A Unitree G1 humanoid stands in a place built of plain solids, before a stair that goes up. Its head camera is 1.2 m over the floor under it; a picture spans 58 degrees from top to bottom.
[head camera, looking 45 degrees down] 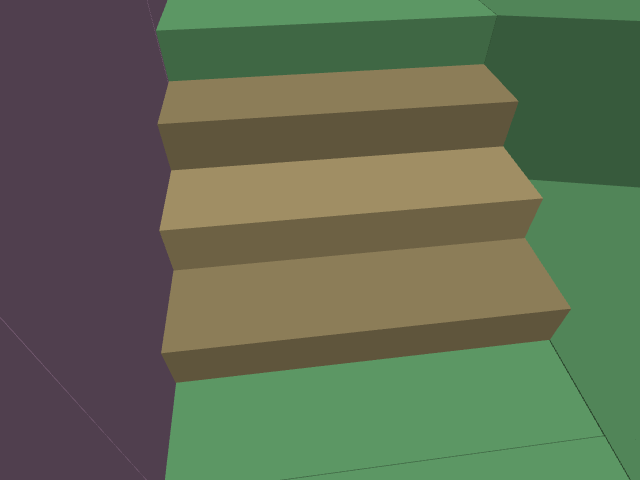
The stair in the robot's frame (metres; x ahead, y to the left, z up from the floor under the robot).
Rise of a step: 0.17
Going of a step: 0.30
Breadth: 1.17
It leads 7 degrees to the left of straight ahead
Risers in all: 4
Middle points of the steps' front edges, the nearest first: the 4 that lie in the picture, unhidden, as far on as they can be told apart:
0.67 -0.15 0.17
0.97 -0.12 0.34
1.26 -0.08 0.51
1.55 -0.04 0.68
